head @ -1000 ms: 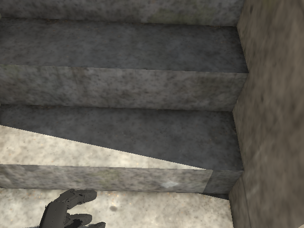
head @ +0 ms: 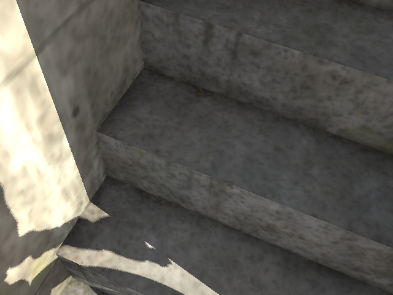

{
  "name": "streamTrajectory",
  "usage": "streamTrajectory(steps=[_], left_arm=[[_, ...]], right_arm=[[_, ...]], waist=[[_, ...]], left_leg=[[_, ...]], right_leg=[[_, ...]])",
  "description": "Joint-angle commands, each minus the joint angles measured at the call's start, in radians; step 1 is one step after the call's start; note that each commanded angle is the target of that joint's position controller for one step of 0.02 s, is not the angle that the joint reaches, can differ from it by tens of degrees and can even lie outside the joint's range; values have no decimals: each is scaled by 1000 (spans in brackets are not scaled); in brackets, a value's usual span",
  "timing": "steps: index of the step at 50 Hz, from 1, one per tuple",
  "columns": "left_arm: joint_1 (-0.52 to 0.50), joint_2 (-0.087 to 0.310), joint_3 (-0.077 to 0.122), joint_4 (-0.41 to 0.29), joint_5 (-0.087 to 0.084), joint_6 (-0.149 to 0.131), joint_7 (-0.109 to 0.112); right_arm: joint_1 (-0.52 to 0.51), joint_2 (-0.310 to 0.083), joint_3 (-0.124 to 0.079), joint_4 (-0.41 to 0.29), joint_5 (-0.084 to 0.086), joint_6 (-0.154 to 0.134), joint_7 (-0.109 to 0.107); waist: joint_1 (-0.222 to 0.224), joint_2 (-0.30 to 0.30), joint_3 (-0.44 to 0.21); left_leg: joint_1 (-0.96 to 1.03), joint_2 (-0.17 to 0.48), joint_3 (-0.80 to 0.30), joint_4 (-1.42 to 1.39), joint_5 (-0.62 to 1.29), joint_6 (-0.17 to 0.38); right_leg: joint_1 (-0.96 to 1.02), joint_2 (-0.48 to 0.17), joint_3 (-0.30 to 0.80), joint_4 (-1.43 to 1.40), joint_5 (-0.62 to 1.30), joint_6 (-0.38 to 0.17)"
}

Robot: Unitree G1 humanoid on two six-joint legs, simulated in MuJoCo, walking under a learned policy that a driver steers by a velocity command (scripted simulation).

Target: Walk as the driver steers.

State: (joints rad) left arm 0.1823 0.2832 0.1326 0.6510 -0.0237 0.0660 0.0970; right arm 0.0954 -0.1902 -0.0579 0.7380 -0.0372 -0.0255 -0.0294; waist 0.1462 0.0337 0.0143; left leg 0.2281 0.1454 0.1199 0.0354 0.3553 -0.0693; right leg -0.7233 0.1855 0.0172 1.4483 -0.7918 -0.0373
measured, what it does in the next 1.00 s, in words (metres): climbs, backwards, turning right: right foot 0.14 m higher, then left foot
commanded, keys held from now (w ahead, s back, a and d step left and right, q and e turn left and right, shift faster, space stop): e+shift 0.24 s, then w+e+shift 0.08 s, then e+shift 0.24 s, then shift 0.06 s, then q+shift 0.38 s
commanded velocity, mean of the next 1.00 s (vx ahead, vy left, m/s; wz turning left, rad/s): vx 0.07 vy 0.01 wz -0.53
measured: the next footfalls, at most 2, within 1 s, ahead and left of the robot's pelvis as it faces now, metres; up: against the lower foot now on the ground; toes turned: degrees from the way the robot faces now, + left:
right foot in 0.02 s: +0.01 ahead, -0.11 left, +0.14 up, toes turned +6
left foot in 0.22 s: +0.14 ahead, +0.31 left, +0.14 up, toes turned -31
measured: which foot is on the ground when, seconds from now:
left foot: down 0.00-0.04, up 0.06-0.20, down 0.22-0.66, up 0.68-1.00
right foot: up 0.00-0.00, down 0.02-0.22, up 0.24-0.60, down 0.62-1.00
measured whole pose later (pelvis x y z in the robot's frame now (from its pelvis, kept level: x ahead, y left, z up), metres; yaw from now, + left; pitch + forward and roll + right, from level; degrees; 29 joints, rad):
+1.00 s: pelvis -0.09 +0.01 +0.07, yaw -34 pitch -2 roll +3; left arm 0.14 0.14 -0.04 0.41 0.07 0.00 0.16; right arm 0.19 -0.29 -0.07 0.55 -0.12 0.15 -0.08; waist -0.03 0.00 0.09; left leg -0.79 -0.19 0.03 1.80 -0.17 -0.12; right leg -0.50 -0.04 -0.19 0.97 -0.53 -0.09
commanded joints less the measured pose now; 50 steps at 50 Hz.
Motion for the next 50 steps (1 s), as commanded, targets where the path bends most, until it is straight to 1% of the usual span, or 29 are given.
streamTrajectory(steps=[1, 2, 3, 4, 5, 6, 7, 9, 10, 11, 12, 13, 14, 16, 17, 20, 22, 24, 29, 31, 32, 33, 34, 35, 36, 39, 42, 44, 50], left_arm=[[107, 16, -49, -108, 20, -45, 5], [405, 101, -9, -12, 93, -49, 18], [404, 259, 30, 38, 90, -23, 27], [435, 331, 71, -21, 65, -47, 67], [330, 253, 71, -71, 68, -50, 96], [23, 197, 47, -135, 129, -54, 105], [-201, 150, 16, -170, 158, -68, 110], [-323, 73, -36, -194, 132, -65, 77], [-324, 88, -41, -195, 109, -48, 65], [-238, 93, -26, -134, 64, -29, 60], [29, 38, -16, -18, 37, -2, 25], [129, 60, -13, -98, 7, -35, -39], [198, 35, -51, -82, 38, -21, -55], [94, -20, -59, -89, 76, 22, -31], [15, -6, -57, -118, 109, 31, -36], [18, 46, 22, -102, 86, 38, -68], [-81, 52, 15, -135, 104, 39, -70], [-176, 27, 1, -173, 91, 41, -75], [-324, 0, -40, -255, 72, 40, -90], [-220, 42, -24, -257, 56, 41, -88], [-174, 78, -29, -246, 59, 22, -86], [-10, 57, -55, -243, 37, -10, -74], [48, 52, -76, -217, 6, -39, -40], [20, 125, -57, -206, -15, -26, -12], [102, 137, -46, -246, -14, 7, 12], [-68, 115, -84, -324, 85, 36, 71], [-131, -14, -130, -364, 74, -10, 76], [-95, -27, -126, -338, 78, -52, 56], [-109, -46, -140, -319, 114, -91, 68]], right_arm=[[-6, -229, -73, -128, 56, -2, 11], [-295, -208, -57, -254, 117, 6, 25], [-514, -129, -32, -379, 90, -19, 26], [-489, -117, -8, -414, 35, -32, 20], [-527, -125, 8, -426, -18, -30, 9], [-322, -59, 18, -405, -9, -24, -11], [-125, -96, 16, -374, -23, -16, -28], [87, -138, 7, -288, -39, 16, -36], [189, -85, 24, -250, -19, 35, -29], [257, -40, 40, -204, 49, 39, -38], [125, 5, 60, -166, 94, 76, -75], [-26, -76, 42, -196, 89, 67, -80], [-57, -118, 21, -272, 81, 95, -91], [-74, -92, 19, -292, -12, 66, -89], [-20, -97, 13, -241, -16, 41, -75], [-87, -55, -2, -257, 2, -6, -44], [-6, -48, -1, -249, -9, -15, -66], [71, -171, -44, -226, -45, 3, -68], [126, -249, -75, -245, -51, 14, -62], [-6, -247, -65, -287, -58, 22, -71], [7, -234, -71, -297, -58, 36, -60], [-36, -190, -51, -325, -26, 65, -46], [45, -135, -40, -298, -39, 92, -35], [196, -73, -17, -255, -42, 105, -32], [80, -100, 12, -300, -5, 109, -32], [74, -152, -4, -254, 41, 105, -34], [156, -139, -15, -207, -45, 142, -58], [161, -200, -37, -210, -93, 160, -68], [168, -198, -50, -229, -93, 182, -51]], waist=[[-3, 264, -302], [205, 60, -253], [205, -551, -115], [216, -580, -163], [216, -406, -135], [3, -289, 7], [-161, -135, 63], [-286, 216, 49], [-342, 303, 14], [-363, 337, -45], [-251, 498, -158], [-91, 634, -305], [-89, 497, -358], [-114, 368, -177], [-121, 277, -73], [-78, 427, -70], [-116, 296, -19], [-139, 182, -2], [-192, 120, -6], [-123, 305, -19], [-146, 269, -111], [-64, 185, -142], [-53, -247, -230], [-143, -548, -362], [-5, -628, -393], [-90, -401, -288], [-178, -196, -129], [-186, -118, -54], [-224, -46, -87]], left_leg=[[266, -3, 48, 943, 1687, 74], [-241, -153, 100, 1206, 1123, 27], [-926, -364, -145, 1648, -730, -12], [-1235, -325, -505, 2068, -1129, -42], [-1214, -231, -796, 2216, -1284, -7], [-975, -133, -984, 2164, -1511, 61], [-790, -79, -993, 1953, -1461, 73], [-632, -149, -568, 1486, -1076, 53], [-487, -148, -313, 999, -752, 33], [-180, -109, -230, 442, -282, 35], [-105, -117, -157, 401, -7, 14], [22, 132, -533, 696, 752, 134], [-131, 208, -731, 605, 183, 192], [-362, 99, -635, 635, -484, 146], [-405, 71, -532, 671, -529, 139], [-464, 100, -425, 696, -515, 156], [-501, 167, -453, 674, -503, 174], [-453, 243, -502, 665, -402, 177], [-501, 306, -455, 629, -494, 131], [-542, 285, -391, 658, -407, 125], [-522, 226, -331, 804, -372, 76], [-570, 107, -184, 1003, -342, 7], [-770, -1, -87, 1298, -873, -64], [-1138, -130, -147, 1509, -1227, -121], [-1175, -214, -220, 1615, -1194, -86], [-1067, -326, -237, 1749, -947, -75], [-1018, -294, -194, 1851, -686, -44], [-1026, -301, -174, 1787, -589, -49], [-1019, -301, -130, 1848, -477, -42]], right_leg=[[57, 44, -116, -637, 213, -42], [430, 20, 4, -762, 519, -143], [682, -119, 573, -923, 957, -326], [818, -312, 923, -888, 1191, -450], [501, -337, 1051, -734, 1020, -402], [-128, -331, 1059, -595, 918, -275], [-425, -326, 999, -500, 867, -170], [-483, -232, 723, -466, 846, -86], [-421, -128, 476, -451, 831, -1], [-395, -27, 301, -356, 697, 87], [-223, 112, 192, 53, 56, 92], [-287, 24, 169, 154, -49, 197], [-205, -85, 133, 226, 79, 211], [-219, -90, 125, 380, 343, 188], [-276, -106, 112, 353, 464, 164], [-219, -109, 206, 259, 602, 113], [-216, -129, 175, 203, 624, 108], [-214, -176, 146, 88, 561, 111], [-137, -259, 105, -214, 449, 53], [-9, -287, 158, -342, 394, 44], [112, -290, 189, -442, 365, 22], [357, -303, 192, -835, 544, 13], [721, -317, 159, -1010, 1026, 24], [1120, -301, 180, -621, 1400, 83], [1093, -336, 161, -560, 1674, 64], [746, -443, 232, -667, 1325, 41], [405, -503, 231, -727, 1025, -37], [339, -495, 198, -721, 974, -80], [332, -507, 150, -749, 820, -144]])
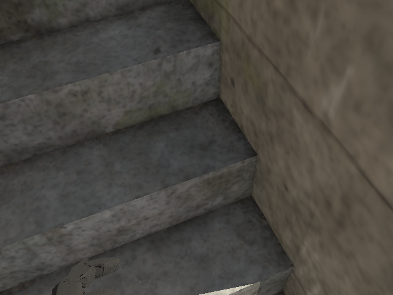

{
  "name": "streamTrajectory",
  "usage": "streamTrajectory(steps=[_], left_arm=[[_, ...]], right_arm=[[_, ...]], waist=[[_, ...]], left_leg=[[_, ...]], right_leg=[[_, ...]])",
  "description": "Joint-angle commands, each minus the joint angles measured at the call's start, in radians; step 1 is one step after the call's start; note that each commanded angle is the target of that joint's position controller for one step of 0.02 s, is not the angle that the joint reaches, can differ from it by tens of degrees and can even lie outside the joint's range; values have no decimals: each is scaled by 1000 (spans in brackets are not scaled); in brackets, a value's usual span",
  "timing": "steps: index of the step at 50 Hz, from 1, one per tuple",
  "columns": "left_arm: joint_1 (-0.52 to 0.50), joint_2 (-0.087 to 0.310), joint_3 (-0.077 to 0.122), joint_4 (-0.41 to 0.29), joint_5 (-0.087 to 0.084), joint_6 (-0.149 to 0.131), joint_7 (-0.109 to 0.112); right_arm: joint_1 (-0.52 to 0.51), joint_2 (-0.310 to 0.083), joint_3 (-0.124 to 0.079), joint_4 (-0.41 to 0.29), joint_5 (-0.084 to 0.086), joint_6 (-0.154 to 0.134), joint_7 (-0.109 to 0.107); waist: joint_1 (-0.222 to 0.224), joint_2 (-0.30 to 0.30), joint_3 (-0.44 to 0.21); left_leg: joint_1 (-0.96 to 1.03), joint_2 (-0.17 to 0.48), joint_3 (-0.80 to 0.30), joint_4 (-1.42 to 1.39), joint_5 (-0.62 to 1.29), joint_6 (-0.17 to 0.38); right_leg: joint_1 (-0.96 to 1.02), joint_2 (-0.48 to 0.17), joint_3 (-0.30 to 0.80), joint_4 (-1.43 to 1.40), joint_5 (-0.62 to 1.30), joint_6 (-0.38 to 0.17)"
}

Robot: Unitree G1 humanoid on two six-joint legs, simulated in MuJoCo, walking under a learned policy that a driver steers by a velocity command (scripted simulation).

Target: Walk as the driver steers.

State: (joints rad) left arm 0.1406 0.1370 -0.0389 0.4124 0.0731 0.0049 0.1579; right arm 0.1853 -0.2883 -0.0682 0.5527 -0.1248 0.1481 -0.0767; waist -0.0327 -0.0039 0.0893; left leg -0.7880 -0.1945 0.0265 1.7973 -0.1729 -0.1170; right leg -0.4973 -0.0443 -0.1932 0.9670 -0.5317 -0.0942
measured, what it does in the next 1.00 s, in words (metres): goes down, backwards, turning left: left foot 0.20 m lower, then right foot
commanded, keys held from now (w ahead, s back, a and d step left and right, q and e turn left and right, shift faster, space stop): q+shift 0.12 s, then w+q+shift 0.70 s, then w+e+shift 0.18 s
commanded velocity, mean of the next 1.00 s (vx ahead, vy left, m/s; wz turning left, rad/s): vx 0.40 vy -0.05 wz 0.79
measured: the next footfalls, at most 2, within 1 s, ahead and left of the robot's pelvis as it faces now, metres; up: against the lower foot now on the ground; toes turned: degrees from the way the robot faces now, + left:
left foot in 0.34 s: -0.19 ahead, +0.04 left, -0.20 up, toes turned +21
right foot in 0.52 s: -0.22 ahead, -0.20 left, -0.20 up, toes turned +26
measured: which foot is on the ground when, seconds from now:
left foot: up 0.00-0.32, down 0.34-0.54, up 0.56-0.84, down 0.86-1.00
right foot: down 0.00-0.30, up 0.32-0.50, down 0.52-0.84, up 0.86-1.00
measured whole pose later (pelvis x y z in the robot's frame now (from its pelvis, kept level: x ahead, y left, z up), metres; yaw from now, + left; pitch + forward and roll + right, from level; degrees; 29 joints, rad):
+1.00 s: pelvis -0.31 -0.01 -0.14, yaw +47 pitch +0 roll -4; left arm 0.31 0.32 0.06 0.72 0.08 0.09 -0.08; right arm 0.28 -0.26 -0.03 0.67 0.01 0.04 -0.10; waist 0.07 -0.08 0.07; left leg -0.30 0.03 0.00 0.58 -0.28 0.04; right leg -0.49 -0.05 -0.06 1.15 -0.26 -0.02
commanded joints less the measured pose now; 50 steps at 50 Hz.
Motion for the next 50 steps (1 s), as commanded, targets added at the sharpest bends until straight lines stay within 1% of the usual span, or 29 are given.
streamTrajectory(steps=[1, 10, 12, 14, 15, 16, 17, 18, 19, 20, 21, 22, 24, 26, 27, 28, 29, 30, 32, 34, 35, 37, 40, 42, 43, 44, 45, 47, 50], left_arm=[[-98, 68, 22, -83, 9, -25, -3], [-195, 111, 48, -33, -2, -32, -64], [-246, 155, 74, -52, 3, 3, -66], [-264, 137, 84, -40, -3, 44, -72], [-393, 72, 74, -67, -44, 48, -100], [-381, -18, 65, -59, -42, 70, -117], [-387, -73, 51, -79, -6, 109, -122], [-446, -101, 49, -124, 1, 120, -121], [-389, -128, 38, -228, 10, 93, -125], [-208, -40, 55, -245, 48, 77, -139], [-135, 347, 191, -79, -33, 92, -107], [-126, 378, 202, -30, -81, 76, -96], [-179, 226, 158, -18, -133, 84, -77], [-50, 63, 111, 94, -120, 66, -66], [-15, 12, 63, 118, -115, 37, -74], [94, 170, 87, 140, -118, 17, -73], [136, 310, 153, 153, -77, 0, -61], [-39, 281, 134, 112, -32, -7, -103], [-202, 170, 97, 85, -16, -22, -137], [-48, 243, 125, 132, -17, -62, -65], [-42, 285, 135, 143, -6, -71, -67], [-54, 311, 145, 156, -12, -68, -100], [73, 332, 144, 203, -16, -33, -128], [162, 310, 129, 258, -38, -6, -146], [96, 239, 111, 193, 20, 13, -191], [161, 136, 86, 121, 32, 34, -206], [267, 218, 109, 191, 43, 59, -233], [174, 235, 110, 217, 10, 82, -246], [245, 252, 118, 297, -10, 88, -256]], right_arm=[[130, -84, -34, -16, 4, 19, 5], [319, -134, -46, -15, 28, 30, 48], [401, -160, -59, -11, 74, 7, 78], [543, -146, -62, 67, 67, -9, 81], [583, -66, -34, 98, 74, 3, 63], [584, 3, -7, 148, 61, -3, 41], [362, -30, -17, 118, 58, -37, 37], [129, -72, -5, -14, 39, -89, 57], [-105, -196, -22, -117, 43, -139, 60], [-243, -403, -92, -215, 67, -149, 3], [-337, -293, -83, -254, 107, -111, 31], [-171, -181, -47, -189, 89, -91, 48], [46, -92, -32, -77, 102, -84, 80], [160, -60, -41, 3, 121, -87, 82], [153, 117, 9, -1, 112, -86, 90], [-18, 98, 14, -110, 103, -101, 112], [-191, 5, 0, -162, 50, -109, 147], [-63, -31, -16, -105, 71, -106, 107], [31, -157, -64, -18, 107, -72, 113], [-82, -151, -55, -40, 97, -68, 186], [-80, -85, -35, -39, 106, -75, 199], [-99, -43, -7, -47, 130, -90, 194], [-161, -112, -16, -82, 112, -97, 153], [34, -121, -22, -3, 73, -129, 121], [335, -207, -67, 139, 95, -111, 41], [392, -382, -88, 85, 131, -106, -23], [278, -357, -87, 43, 157, -101, -62], [157, -272, -58, 46, 133, -108, -56], [116, -203, -40, 78, 144, -138, -39]], waist=[[-69, -17, -164], [-169, -103, -186], [-195, -182, -165], [-223, -16, -234], [-291, 141, -216], [-239, 312, -230], [-122, 457, -107], [-24, 238, -60], [167, 110, -123], [228, 166, -164], [138, 17, -78], [56, -19, -125], [-28, 83, -94], [10, -134, -58], [-34, -247, -2], [10, -322, 60], [82, -349, 28], [-23, -458, 114], [-112, -364, 51], [-43, 51, 77], [-42, 60, 25], [-23, -43, -61], [42, -171, -88], [-24, -54, -170], [-121, 66, -63], [-34, 347, -164], [15, 192, -229], [55, 107, -71], [91, 156, -130]], left_leg=[[17, 43, -23, 71, 50, 14], [318, 172, 123, -533, -32, 141], [456, 257, 118, -1003, -149, 200], [694, 274, 220, -1243, -22, 239], [664, 398, 180, -1329, 129, 256], [695, 372, 195, -1404, 176, 277], [491, 282, 193, -1340, 105, 292], [336, 296, -82, -1142, 42, 334], [201, 425, -633, -1428, -75, 365], [53, 693, -1051, -1844, -779, 431], [-71, 550, -730, -1780, -663, 421], [106, 438, -590, -1677, -505, 389], [324, 332, -432, -1469, -309, 334], [363, 191, -346, -1202, -335, 280], [43, 93, -242, -842, -412, 265], [-294, 71, -163, -747, -406, 183], [-333, 188, -221, -649, -256, 158], [-76, 134, -149, -480, -239, 133], [266, 168, -54, -411, -139, 111], [78, 219, -92, -491, -18, 109], [78, 239, -80, -584, 3, 126], [273, 247, -14, -823, -27, 158], [433, 204, 87, -1059, -278, 172], [679, 125, 115, -1262, -290, 195], [979, 272, -129, -1331, -119, 85], [975, 707, -773, -1504, -127, 104], [788, 732, -873, -1583, -92, 158], [590, 585, -505, -1548, -60, 128], [635, 451, -208, -1465, 253, 18]], right_leg=[[90, -252, 305, -262, 537, -72], [136, -239, 102, -287, 346, 97], [173, -241, 41, -340, 410, 133], [161, -216, -42, -212, 216, 126], [205, -270, -66, -33, 104, 86], [111, -154, -144, 427, -83, 105], [-80, 21, -71, 1123, -135, 126], [-356, 48, 96, 1440, -1, 138], [-406, 24, 290, 1381, 155, 173], [-210, -61, 379, 1132, 346, 220], [85, -66, 310, 804, 295, 226], [188, -26, 234, 377, 191, 186], [316, 51, 183, -284, 32, 155], [468, 63, 89, -770, 183, 127], [512, -106, 269, -546, 45, 128], [524, -437, 576, -553, 352, 103], [409, -590, 1001, -868, -316, -59], [111, -342, 664, -926, -391, -143], [-87, -215, 308, -889, -153, -90], [214, -314, 296, -833, 234, -57], [313, -308, 238, -804, 284, -34], [319, -235, 90, -780, 266, 17], [346, -198, -6, -702, 268, 10], [300, -121, -90, -356, 387, 8], [-165, -26, -83, -30, -60, -1], [-388, 14, 48, 241, -139, 70], [-238, -42, 213, 272, 41, 77], [-149, -72, 219, 239, 251, 78], [-53, -22, 232, 240, 382, 57]])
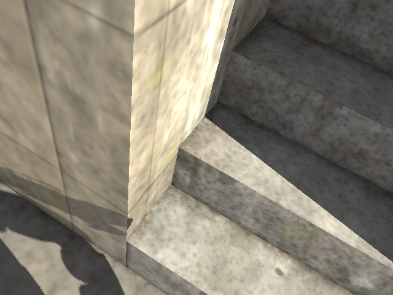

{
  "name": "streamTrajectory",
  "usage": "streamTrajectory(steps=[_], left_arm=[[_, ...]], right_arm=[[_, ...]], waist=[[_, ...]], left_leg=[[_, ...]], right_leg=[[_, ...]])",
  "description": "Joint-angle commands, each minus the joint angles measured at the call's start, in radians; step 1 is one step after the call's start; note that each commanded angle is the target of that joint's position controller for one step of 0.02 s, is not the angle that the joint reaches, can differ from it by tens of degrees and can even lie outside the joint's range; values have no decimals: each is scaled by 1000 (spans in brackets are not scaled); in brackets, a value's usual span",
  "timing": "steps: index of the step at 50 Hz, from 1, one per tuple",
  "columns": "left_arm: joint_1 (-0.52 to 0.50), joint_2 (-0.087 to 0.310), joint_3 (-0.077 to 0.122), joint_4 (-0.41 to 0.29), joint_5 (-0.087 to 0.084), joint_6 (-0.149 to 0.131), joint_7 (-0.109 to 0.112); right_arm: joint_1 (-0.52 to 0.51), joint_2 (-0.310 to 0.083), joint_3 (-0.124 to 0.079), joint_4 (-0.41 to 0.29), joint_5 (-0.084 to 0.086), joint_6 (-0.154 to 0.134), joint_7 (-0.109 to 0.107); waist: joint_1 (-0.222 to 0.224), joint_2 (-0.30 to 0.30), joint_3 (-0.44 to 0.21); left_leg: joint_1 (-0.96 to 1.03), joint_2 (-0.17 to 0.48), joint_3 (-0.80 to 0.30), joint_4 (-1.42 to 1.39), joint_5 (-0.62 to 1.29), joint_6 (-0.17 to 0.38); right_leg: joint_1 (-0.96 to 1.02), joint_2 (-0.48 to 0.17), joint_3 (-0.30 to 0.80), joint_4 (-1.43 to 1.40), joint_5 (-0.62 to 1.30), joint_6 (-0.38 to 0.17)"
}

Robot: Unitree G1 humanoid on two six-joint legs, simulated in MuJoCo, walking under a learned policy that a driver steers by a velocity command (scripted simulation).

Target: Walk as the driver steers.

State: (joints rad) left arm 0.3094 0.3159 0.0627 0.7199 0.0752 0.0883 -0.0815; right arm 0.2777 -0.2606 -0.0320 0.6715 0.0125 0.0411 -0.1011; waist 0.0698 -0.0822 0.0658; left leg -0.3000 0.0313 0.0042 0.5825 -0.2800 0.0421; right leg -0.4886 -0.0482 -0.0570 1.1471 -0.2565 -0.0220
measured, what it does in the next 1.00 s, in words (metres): steps to the right, turning right: right foot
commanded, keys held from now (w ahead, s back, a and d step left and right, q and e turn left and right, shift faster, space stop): w+e+shift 0.94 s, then w+q+shift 0.06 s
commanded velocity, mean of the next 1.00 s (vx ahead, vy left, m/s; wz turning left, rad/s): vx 0.49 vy -0.28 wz -0.75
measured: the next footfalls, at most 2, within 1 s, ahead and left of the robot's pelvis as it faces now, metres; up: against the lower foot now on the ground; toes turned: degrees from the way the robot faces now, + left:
right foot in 0.60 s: +0.14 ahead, -0.25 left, +0.00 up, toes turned -29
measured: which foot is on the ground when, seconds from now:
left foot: down 0.00-0.56, up 0.58-1.00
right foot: up 0.00-0.58, down 0.60-1.00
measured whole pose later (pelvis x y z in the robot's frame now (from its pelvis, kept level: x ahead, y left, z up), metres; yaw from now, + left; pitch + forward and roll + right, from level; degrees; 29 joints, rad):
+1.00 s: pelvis +0.18 -0.22 +0.00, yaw -48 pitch +3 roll +1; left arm 0.44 0.20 0.02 0.85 0.02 -0.06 0.09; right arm -0.14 -0.08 0.07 0.48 -0.12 0.07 -0.06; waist 0.10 0.06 0.08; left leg -1.32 -0.01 0.03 2.09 -0.29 -0.01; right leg -0.17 0.20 0.29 0.44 -0.27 -0.12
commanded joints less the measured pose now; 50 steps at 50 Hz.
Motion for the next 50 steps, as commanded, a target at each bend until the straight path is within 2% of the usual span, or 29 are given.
streamTrajectory(steps=[1, 4, 8, 10, 12, 17, 18, 19, 22, 23, 24, 26, 28, 29, 30, 31, 32, 33, 34, 36, 38, 39, 41, 43, 46, 47, 48, 49, 50], left_arm=[[83, 68, 17, 4, -17, 4, -22], [35, 53, 23, 8, -22, -1, -31], [-33, 47, 24, 1, -18, -15, -40], [-44, 29, 18, 12, -21, -21, -44], [-63, 19, 9, 15, -2, -18, -37], [-169, 0, -1, -11, -20, -27, -60], [-177, -7, 1, -9, -24, -31, -53], [-186, -15, -4, -24, -22, -30, -46], [-220, -39, -11, -44, -26, -23, -18], [-195, -46, -13, -32, -87, -50, 49], [-267, -9, 0, -37, -75, -45, 55], [-255, -39, -4, -64, -57, -55, 54], [-106, -26, 13, -90, -39, -57, 60], [90, 32, 40, -31, -46, -84, 62], [104, 90, 58, 11, -50, -99, 59], [143, 288, 94, -33, -51, -105, 60], [194, 295, 119, -47, -74, -90, 79], [130, 236, 102, -48, -64, -82, 97], [36, 141, 74, -71, -58, -79, 109], [-30, 81, 53, -96, -70, -84, 125], [-34, 82, 47, -78, -62, -98, 144], [35, 71, 37, -55, -60, -106, 154], [127, 77, 30, -29, -69, -122, 167], [191, 98, 32, 21, -62, -147, 160], [214, 23, 3, 81, -65, -159, 161], [212, 30, -1, 86, -65, -161, 168], [215, 37, 1, 97, -52, -158, 173], [251, 39, 1, 122, -53, -167, 182], [273, 82, 10, 141, -59, -172, 206]], right_arm=[[43, -218, -73, -27, 6, -37, -13], [81, -203, -71, -6, -1, -43, -18], [114, -172, -66, 26, -4, -53, -27], [140, -166, -66, 43, -8, -64, -27], [185, -134, -58, 66, -14, -70, -33], [224, -139, -61, 104, -38, -80, -9], [241, -120, -57, 119, -42, -82, -10], [247, -147, -64, 124, -52, -80, -11], [240, -127, -68, 146, -58, -76, -12], [37, -50, -29, 63, -70, -89, 46], [-7, -54, -36, 58, -89, -84, 44], [45, -149, -59, 76, -78, -68, 47], [62, -220, -76, 85, -11, -55, 53], [30, -219, -78, 70, 15, -60, 71], [-3, -109, -53, 53, -30, -62, 87], [-8, 19, -13, -66, -61, -74, 90], [-151, -24, -22, -129, -78, -85, 84], [-202, 9, -8, -146, -95, -92, 79], [-188, 4, -8, -117, -100, -96, 77], [-135, -21, -18, -102, -96, -76, 78], [-135, -19, -13, -98, -99, -64, 87], [-174, 26, 0, -104, -97, -54, 86], [-305, 80, 35, -195, -125, -28, 69], [-420, 114, 61, -253, -141, -20, 58], [-505, 121, 79, -266, -136, -18, 56], [-528, 132, 87, -292, -150, -7, 50], [-567, 148, 95, -302, -140, 12, 44], [-607, 150, 94, -318, -135, 29, 31], [-639, 161, 96, -339, -132, 41, 24]], waist=[[-12, 232, -113], [-31, 231, -65], [-44, 256, 18], [-49, 254, 40], [-63, 235, 38], [-80, 220, 97], [-86, 226, 121], [-74, 203, 102], [-67, 244, 76], [-50, 437, 74], [-82, 326, 217], [-99, 200, 78], [-13, 140, -161], [90, 118, -255], [52, 23, -109], [-11, -214, -164], [87, -83, -298], [37, -93, -162], [-12, -33, -70], [-72, 50, -91], [-92, 86, -152], [-51, 21, -176], [-22, 91, -171], [3, 82, -136], [19, 151, -69], [9, 126, -76], [34, 92, -100], [60, 56, -80], [64, 29, -91]], left_leg=[[163, 220, -143, -229, 438, -153], [145, 230, -61, -223, 382, -175], [148, 263, -36, -290, 207, -160], [175, 284, -22, -295, 232, -130], [205, 325, -10, -284, 317, -65], [262, 349, 32, -337, 209, 8], [271, 371, 33, -330, 305, 18], [289, 394, 41, -325, 351, 25], [329, 407, 98, -344, 228, 34], [121, 269, 244, -446, -184, 27], [98, 298, 266, -401, 92, 36], [187, 294, 318, -172, 627, 49], [249, 364, 275, 247, 1137, 59], [95, 297, 247, 510, 798, 17], [-266, 189, 187, 745, -200, -23], [-561, 32, 84, 1073, -411, -98], [-642, 53, -56, 1156, -270, -92], [-718, 61, -66, 1158, -175, -66], [-731, 84, -45, 1172, -105, -63], [-652, 68, -35, 1199, 10, -73], [-607, 31, -2, 1190, 88, -88], [-743, -12, 40, 1432, 58, -89], [-941, -5, -15, 1585, 62, -77], [-1164, -2, -40, 1755, -16, -54], [-1210, -14, -3, 1664, 5, -54], [-1117, -10, -26, 1543, 17, -43], [-1067, -48, 52, 1481, 17, -56], [-1076, -48, 83, 1465, -2, -66], [-1117, -21, 35, 1446, -80, -46]], right_leg=[[-67, 11, 121, 77, 108, -16], [-121, 86, 216, 110, 122, -10], [-211, 70, 205, 109, 220, -4], [-240, 48, 202, 103, 244, -1], [-271, 35, 186, 187, 218, 4], [-340, -36, 166, 116, 237, -2], [-356, -25, 172, 117, 224, -6], [-337, -39, 163, 119, 192, -12], [-332, -90, 101, 138, 123, -21], [-115, -67, 21, 32, -44, -18], [-136, -73, -15, -110, -35, 0], [43, 20, -143, -322, -121, 3], [222, 111, -181, -470, -105, -65], [477, 143, -97, -641, 3, -92], [550, 74, 62, -686, 95, -59], [625, -205, 613, -700, 515, -222], [679, -242, 707, -844, 221, -332], [555, -224, 659, -854, 0, -357], [435, -154, 551, -807, 33, -304], [271, -83, 419, -749, 434, -245], [240, -33, 358, -677, 736, -190], [334, -43, 396, -638, 829, -203], [417, -89, 506, -661, 800, -193], [522, -117, 617, -701, 606, -173], [481, -41, 569, -695, 567, -101], [423, -2, 561, -698, 615, -91], [409, 15, 517, -749, 725, -88], [444, -6, 519, -767, 843, -82], [559, -85, 549, -816, 933, -96]])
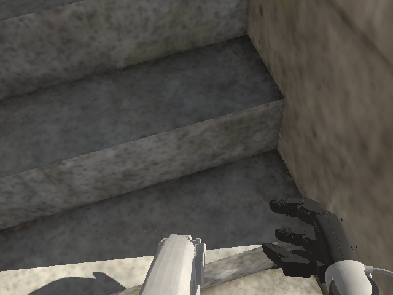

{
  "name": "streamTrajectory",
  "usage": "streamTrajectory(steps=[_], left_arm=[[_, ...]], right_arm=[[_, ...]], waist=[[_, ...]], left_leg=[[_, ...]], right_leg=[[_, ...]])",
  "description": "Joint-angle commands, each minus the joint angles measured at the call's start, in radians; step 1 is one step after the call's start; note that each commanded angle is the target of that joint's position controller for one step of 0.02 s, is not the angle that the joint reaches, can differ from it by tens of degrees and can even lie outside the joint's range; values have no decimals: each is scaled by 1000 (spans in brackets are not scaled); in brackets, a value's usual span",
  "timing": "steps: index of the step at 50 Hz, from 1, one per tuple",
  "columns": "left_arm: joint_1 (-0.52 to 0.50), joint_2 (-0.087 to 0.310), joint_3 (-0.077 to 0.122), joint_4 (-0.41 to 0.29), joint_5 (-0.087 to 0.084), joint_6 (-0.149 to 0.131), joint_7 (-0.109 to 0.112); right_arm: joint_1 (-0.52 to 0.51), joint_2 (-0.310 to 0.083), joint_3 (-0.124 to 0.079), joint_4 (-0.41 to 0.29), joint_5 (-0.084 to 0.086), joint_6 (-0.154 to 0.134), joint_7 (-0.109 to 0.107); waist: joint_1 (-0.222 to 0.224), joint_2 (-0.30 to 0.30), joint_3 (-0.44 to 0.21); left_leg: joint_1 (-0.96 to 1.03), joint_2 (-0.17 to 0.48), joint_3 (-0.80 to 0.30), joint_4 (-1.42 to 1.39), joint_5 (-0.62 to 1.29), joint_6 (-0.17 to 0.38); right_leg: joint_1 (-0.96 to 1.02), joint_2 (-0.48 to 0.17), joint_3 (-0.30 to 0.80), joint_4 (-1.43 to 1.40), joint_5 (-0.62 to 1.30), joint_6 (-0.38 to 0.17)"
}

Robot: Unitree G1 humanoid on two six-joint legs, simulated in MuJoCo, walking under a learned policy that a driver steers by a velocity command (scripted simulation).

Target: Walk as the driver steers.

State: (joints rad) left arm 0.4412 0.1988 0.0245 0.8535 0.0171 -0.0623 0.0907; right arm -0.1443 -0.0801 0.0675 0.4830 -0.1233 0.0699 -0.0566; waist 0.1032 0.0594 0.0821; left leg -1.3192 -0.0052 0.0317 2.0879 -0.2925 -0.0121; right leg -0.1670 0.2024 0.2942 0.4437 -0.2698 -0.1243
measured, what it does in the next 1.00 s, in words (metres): climbs, turning left: left foot 0.20 m higher, then right foot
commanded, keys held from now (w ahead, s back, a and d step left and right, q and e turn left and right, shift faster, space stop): w+q+shift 1.00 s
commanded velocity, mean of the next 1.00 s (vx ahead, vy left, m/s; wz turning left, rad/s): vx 0.44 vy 0.20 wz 0.63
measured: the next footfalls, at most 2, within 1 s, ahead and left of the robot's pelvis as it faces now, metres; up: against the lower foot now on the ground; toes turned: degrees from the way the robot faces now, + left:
left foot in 0.12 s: +0.21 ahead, +0.09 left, +0.20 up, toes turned +3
right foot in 0.44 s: +0.29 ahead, -0.13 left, +0.19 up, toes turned +13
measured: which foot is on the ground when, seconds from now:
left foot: up 0.00-0.10, down 0.12-0.40, up 0.42-0.68, down 0.70-0.94, up 0.96-1.00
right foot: down 0.00-0.16, up 0.18-0.42, down 0.44-0.66, up 0.68-0.94, down 0.96-1.00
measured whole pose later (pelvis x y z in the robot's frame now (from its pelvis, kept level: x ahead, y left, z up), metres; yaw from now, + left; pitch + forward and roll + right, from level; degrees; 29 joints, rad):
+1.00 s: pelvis +0.16 +0.13 +0.16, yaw +43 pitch +3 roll +2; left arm 0.21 0.17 -0.01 0.49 0.05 -0.01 0.03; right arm 0.09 -0.26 -0.08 0.67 -0.05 0.04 -0.08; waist 0.05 0.01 0.00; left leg -0.65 -0.10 -0.10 1.36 -0.39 0.00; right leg -0.45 0.01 0.02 0.84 -0.43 -0.17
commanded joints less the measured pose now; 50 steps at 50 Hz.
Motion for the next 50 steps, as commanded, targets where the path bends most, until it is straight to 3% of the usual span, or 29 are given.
streamTrajectory(steps=[1, 5, 6, 7, 8, 9, 11, 12, 13, 16, 17, 18, 22, 23, 25, 28, 30, 32, 35, 36, 37, 38, 41, 42, 43, 47, 48, 49, 50], left_arm=[[154, 219, 56, -10, -10, -3, 41], [-71, 191, 52, -57, -25, -45, 50], [-74, 204, 62, -70, -44, -60, 19], [-63, 272, 126, -79, -127, 15, 121], [-215, 318, 164, -166, -140, 49, 136], [-399, 242, 174, -219, -94, 72, 118], [-86, 82, 100, -192, 74, 128, 126], [-169, -57, 24, -343, 119, 79, 63], [-282, -128, -12, -395, 120, 62, 26], [-278, -143, -34, -405, 46, 35, -16], [-116, 110, 64, -232, -60, 86, 87], [-31, 160, 79, -219, -65, 98, 106], [-47, 33, 89, -80, -12, 137, 120], [99, 67, 93, -48, 12, 134, 123], [11, 275, 163, -84, 79, 143, 127], [-107, 164, 126, -32, 78, 64, 118], [-140, 167, 118, -26, 80, 33, 93], [-515, 127, 59, -231, 15, 10, -9], [-285, 1, 7, -247, 79, 104, -15], [-255, -63, -33, -262, 59, 81, -72], [-173, -72, -41, -299, 36, 38, -103], [-194, -34, -40, -383, 36, 6, -100], [-445, 148, 2, -476, 51, -18, -112], [-334, 146, 5, -497, 36, 20, -105], [-157, 177, 13, -448, 23, 53, -107], [265, 120, 29, -278, 6, 98, -32], [-66, 177, 37, -287, 71, 66, -44], [-250, 80, 15, -379, 56, 49, -65], [-189, -52, -20, -363, 24, 30, -70]], right_arm=[[-209, -50, -6, -135, 28, 23, -16], [170, -88, -55, 77, 108, 0, 2], [229, -130, -71, 114, 97, -3, 14], [355, -293, -142, 47, 36, 91, 108], [451, -325, -164, 41, 77, 127, 138], [284, -293, -145, 12, 121, 123, 134], [-95, -193, -112, -86, 110, 37, 107], [81, -124, -89, 123, 23, -1, -11], [233, -157, -89, 205, 23, -40, -67], [292, -228, -92, 220, 98, -71, -53], [24, -173, -86, -29, 107, -18, 67], [-39, -192, -95, -69, 77, 5, 91], [202, -231, -125, -48, 84, 11, 109], [242, -174, -113, -44, 28, -15, 124], [434, -266, -153, -60, 78, 14, 112], [130, -240, -153, -128, 18, 45, 145], [160, -242, -160, -70, 48, 45, 193], [460, -324, -177, 67, 107, 10, 124], [593, -170, -157, 190, 85, -9, 42], [674, -248, -155, 212, 30, -10, 35], [632, -335, -174, 154, 64, -25, 20], [600, -455, -215, 124, 90, -32, -3], [470, -459, -213, 90, 92, -72, -38], [283, -450, -202, 43, 56, -79, -59], [106, -447, -202, 19, 23, -96, -58], [-39, -242, -148, 49, 94, -84, -48], [221, -139, -137, 72, 134, -49, -12], [319, -140, -142, 102, 71, -35, -13], [257, -106, -139, 139, 31, -34, -22]], waist=[[59, -60, -117], [-162, -239, -405], [-162, -252, -465], [-317, -189, -310], [-513, 166, -363], [-549, 760, -347], [-81, 6, -78], [39, -338, -17], [3, -425, 34], [-22, -221, 28], [-85, -102, -45], [-17, -70, -11], [-40, -116, -255], [-32, 65, -309], [-120, 10, -301], [-107, -152, -140], [-173, -194, -138], [-269, -282, -130], [-247, 86, 27], [-191, 173, -56], [-151, 180, -154], [-143, 298, -363], [-159, 127, -90], [-24, 247, -158], [109, 78, -220], [308, -155, -202], [-55, -535, -141], [-167, -341, -136], [-103, -71, -109]], left_leg=[[-44, 22, 91, -227, -151, 11], [845, -87, 116, -734, -169, 97], [877, -137, 120, -906, -232, 111], [940, -171, 257, -1180, -331, 312], [1178, -61, 26, -1449, -114, 568], [1188, 272, -594, -1757, 283, 793], [344, 239, -718, -1381, 246, 478], [368, 160, -766, -1539, -430, 284], [473, 135, -686, -1665, -397, 270], [595, 3, -379, -1578, -31, 339], [585, 38, -217, -1616, 384, 431], [404, -24, -173, -1504, 538, 378], [662, -98, -208, -827, -167, 118], [602, -75, -278, -522, -204, 69], [296, -56, -271, 102, -189, -39], [161, 35, -339, 175, -77, -24], [338, 57, -270, 79, -3, -17], [900, 86, -54, -1097, -198, 30], [1276, -2, 113, -1683, 328, -1], [1290, -88, 24, -1360, 43, 22], [1345, 163, -527, -1422, 455, 173], [1414, 259, -770, -1650, -36, 395], [1333, 278, -706, -1673, 86, 353], [1221, 293, -614, -1503, 561, 310], [1042, 344, -573, -1567, 472, 274], [583, 54, -171, -976, 419, 118], [432, -217, -98, -601, -91, 32], [420, -141, -123, -394, -113, 4], [428, -136, -137, -295, -136, 14]], right_leg=[[300, -374, 140, -189, 1124, 16], [137, -406, -95, -6, 2118, 76], [243, -426, -103, 102, 2144, 65], [233, -321, -242, 441, 2669, 361], [-113, -81, -272, 1101, 1750, 496], [-582, 143, -229, 1892, -652, 418], [-290, -199, 246, 1816, -762, 45], [-501, -164, 38, 1611, -221, 50], [-635, -177, -112, 1554, -32, 111], [-731, -167, -248, 1555, 222, 165], [-403, -131, -297, 1324, -201, 178], [-156, -179, -268, 1053, -235, 159], [297, -346, -204, -126, 542, 178], [378, -489, -81, 13, 642, 165], [423, -934, 300, -64, 835, -171], [280, -681, -85, -22, 293, -55], [121, -619, -237, 3, 175, -3], [-255, -409, -526, 38, -265, 99], [-531, -250, -518, 818, -551, -14], [-733, -298, -381, 1164, -373, -15], [-857, -281, -266, 1370, -197, 82], [-854, -293, -245, 1478, -232, 144], [-1002, -322, -103, 1295, -425, 171], [-828, -333, -62, 1201, -465, 174], [-648, -328, -70, 1096, -432, 133], [144, -220, -338, 170, 127, -33], [52, -310, 72, -26, -161, -102], [-48, -387, 79, 24, -161, -138], [-72, -289, -177, 163, 21, -74]])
